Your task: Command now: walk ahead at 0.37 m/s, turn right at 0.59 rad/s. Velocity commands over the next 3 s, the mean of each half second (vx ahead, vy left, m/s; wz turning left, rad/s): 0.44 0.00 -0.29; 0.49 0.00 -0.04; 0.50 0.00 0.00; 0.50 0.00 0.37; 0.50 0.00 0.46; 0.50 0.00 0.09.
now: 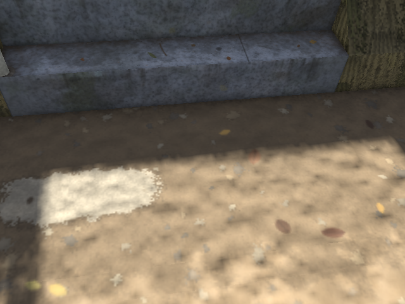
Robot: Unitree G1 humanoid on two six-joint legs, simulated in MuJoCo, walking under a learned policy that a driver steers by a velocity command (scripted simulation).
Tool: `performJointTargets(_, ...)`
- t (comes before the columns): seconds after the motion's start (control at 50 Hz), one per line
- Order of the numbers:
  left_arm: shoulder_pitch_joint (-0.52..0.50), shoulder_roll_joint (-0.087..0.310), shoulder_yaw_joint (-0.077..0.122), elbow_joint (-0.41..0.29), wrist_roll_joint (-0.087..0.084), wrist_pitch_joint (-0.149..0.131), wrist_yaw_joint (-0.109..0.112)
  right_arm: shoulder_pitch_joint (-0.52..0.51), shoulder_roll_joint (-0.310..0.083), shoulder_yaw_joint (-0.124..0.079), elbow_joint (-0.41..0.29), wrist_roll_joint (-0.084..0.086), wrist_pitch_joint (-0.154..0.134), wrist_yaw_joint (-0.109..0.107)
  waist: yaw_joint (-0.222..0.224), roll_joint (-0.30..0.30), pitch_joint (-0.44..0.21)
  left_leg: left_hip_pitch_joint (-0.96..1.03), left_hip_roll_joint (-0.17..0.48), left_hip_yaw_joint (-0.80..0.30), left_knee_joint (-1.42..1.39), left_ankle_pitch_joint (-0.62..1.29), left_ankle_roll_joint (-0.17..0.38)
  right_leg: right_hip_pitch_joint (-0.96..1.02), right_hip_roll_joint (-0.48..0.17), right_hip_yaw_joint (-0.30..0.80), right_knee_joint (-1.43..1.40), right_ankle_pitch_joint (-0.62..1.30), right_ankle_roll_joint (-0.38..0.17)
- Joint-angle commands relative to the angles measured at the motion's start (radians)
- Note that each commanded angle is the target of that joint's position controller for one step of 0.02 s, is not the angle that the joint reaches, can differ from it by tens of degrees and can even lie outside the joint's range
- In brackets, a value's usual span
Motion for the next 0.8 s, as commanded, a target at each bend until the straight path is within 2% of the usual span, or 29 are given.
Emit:
performJointTargets(0.02,-0.009,0.042,0.006,-0.064,-0.004,-0.001,-0.02,0.038,-0.107,-0.028,-0.041,0.003,-0.036,0.008,-0.006,0.124,-0.003,0.108,0.283,-0.253,-0.272,-0.114,0.108,-0.177,-0.062,0.032,0.033,0.099,0.017)
performJointTargets(0.14,-0.128,0.009,-0.01,-0.09,-0.001,-0.003,-0.019,0.143,-0.111,-0.03,0.014,-0.002,-0.049,0.023,-0.036,0.112,0.038,0.167,0.288,-0.147,-0.298,-0.051,0.117,-0.258,-0.061,0.042,-0.147,0.198,0.036)
performJointTargets(0.22,-0.264,-0.016,-0.029,-0.128,-0.001,-0.017,-0.028,0.186,-0.111,-0.028,0.051,-0.001,-0.048,0.026,-0.066,0.133,0.061,0.149,0.278,-0.065,-0.276,0.032,0.112,-0.161,-0.078,-0.062,-0.36,0.216,0.032)
performJointTargets(0.28,-0.301,-0.015,-0.036,-0.142,-0.002,-0.026,-0.025,0.231,-0.13,-0.031,0.087,-0.001,-0.038,0.026,-0.073,0.161,0.065,0.16,0.297,-0.053,-0.221,0.168,0.111,-0.048,-0.068,-0.131,-0.472,0.127,0.001)
performJointTargets(0.32,-0.246,-0.004,-0.032,-0.128,0.002,-0.037,-0.014,0.239,-0.15,-0.035,0.108,0.003,-0.025,0.023,-0.04,0.17,0.044,0.179,0.314,-0.049,-0.129,0.332,0.106,0.059,-0.033,-0.159,-0.542,0.067,-0.037)
performJointTargets(0.34,-0.14,0.002,-0.025,-0.091,0.007,-0.049,-0.005,0.23,-0.148,-0.033,0.117,0.009,-0.018,0.022,0.019,0.139,-0.004,0.162,0.286,-0.006,0.013,0.477,0.088,0.208,-0.002,-0.166,-0.628,0.109,-0.059)
performJointTargets(0.36,0.028,0.042,-0.007,-0.027,0.02,-0.062,0.009,0.234,-0.125,-0.023,0.116,0.012,-0.017,0.022,0.081,0.086,-0.121,0.075,0.237,0.04,0.215,0.476,0.062,0.452,-0.013,-0.129,-0.638,0.114,-0.084)
performJointTargets(0.38,0.207,0.136,0.016,-0.004,0.04,-0.069,0.026,0.214,-0.055,0.001,0.059,0.027,-0.021,0.027,0.154,-0.067,-0.279,-0.186,0.172,0.086,0.543,0.139,0.018,0.748,-0.296,0.218,-0.699,-0.127,-0.156)
performJointTargets(0.4,0.242,0.217,0.035,0.012,0.008,-0.061,0.039,0.232,-0.038,-0.002,0.033,0.02,-0.024,0.032,0.131,-0.213,-0.295,-0.455,0.029,0.034,0.777,-0.36,-0.002,0.822,-0.478,0.617,-0.842,-0.103,-0.24)
performJointTargets(0.42,0.177,0.168,0.024,0.015,-0.014,-0.058,0.042,0.152,-0.113,-0.024,0.036,0.004,-0.017,0.027,0.111,-0.074,-0.167,-0.534,0.093,-0.072,0.844,-0.289,0.012,0.73,-0.424,0.51,-0.829,-0.03,-0.22)
performJointTargets(0.44,0.101,0.108,0.007,0.009,-0.018,-0.063,0.038,0.12,-0.098,-0.021,0.029,0.011,-0.024,0.035,0.068,-0.038,-0.084,-0.512,0.126,-0.085,0.813,-0.191,0.018,0.611,-0.373,0.368,-0.834,0.092,-0.192)
performJointTargets(0.46,0.044,0.061,-0.006,0.005,-0.019,-0.068,0.032,0.12,-0.081,-0.019,0.041,0.013,-0.024,0.039,0.031,-0.016,-0.047,-0.458,0.149,-0.082,0.759,-0.134,0.014,0.515,-0.317,0.263,-0.866,0.178,-0.158)
performJointTargets(0.5,0.008,0.012,-0.021,0.014,-0.028,-0.082,0.033,0.163,-0.057,-0.017,0.073,-0.011,0.002,0.048,-0.018,-0.044,-0.018,-0.381,0.161,-0.07,0.715,-0.084,-0.011,0.418,-0.243,0.14,-0.909,0.278,-0.125)
performJointTargets(0.56,0.067,0.024,-0.019,0.058,-0.037,-0.1,0.035,0.12,-0.041,-0.018,0.064,-0.018,0.02,0.061,-0.033,-0.028,0.004,-0.414,0.156,-0.051,0.7,-0.02,-0.034,0.403,-0.225,0.075,-0.938,0.438,-0.143)
performJointTargets(0.66,0.153,0.016,-0.026,0.118,-0.035,-0.102,0.037,-0.099,-0.029,-0.008,-0.001,-0.014,0.02,0.061,0.002,-0.015,0.064,-0.496,0.154,-0.024,0.495,0.137,-0.057,0.427,-0.2,0.007,-0.962,0.537,-0.149)
performJointTargets(0.72,0.199,0.034,-0.027,0.15,-0.033,-0.104,0.042,-0.205,-0.019,0.005,-0.03,-0.008,0.016,0.061,0.028,-0.015,0.08,-0.447,0.126,0.002,0.335,0.199,-0.039,0.461,-0.208,-0.013,-0.969,0.58,-0.142)
performJointTargets(0.8,0.232,0.053,-0.026,0.195,-0.024,-0.098,0.057,-0.264,-0.04,0.004,-0.054,-0.007,0.009,0.054,0.028,-0.005,0.097,-0.404,0.092,0.014,0.219,0.142,0.016,0.58,-0.254,-0.014,-0.929,0.687,-0.138)
Next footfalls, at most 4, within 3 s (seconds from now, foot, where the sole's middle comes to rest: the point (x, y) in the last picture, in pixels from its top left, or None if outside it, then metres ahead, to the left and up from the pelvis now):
0.36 right None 0.26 -0.16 -0.78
0.88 left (213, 272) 0.61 -0.04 -0.78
1.46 right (267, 202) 0.89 -0.26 -0.78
2.00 left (224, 150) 1.15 -0.10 -0.78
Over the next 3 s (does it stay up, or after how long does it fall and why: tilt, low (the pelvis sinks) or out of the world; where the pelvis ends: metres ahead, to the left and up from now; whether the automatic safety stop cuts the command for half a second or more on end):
stays up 1.25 -0.09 0.00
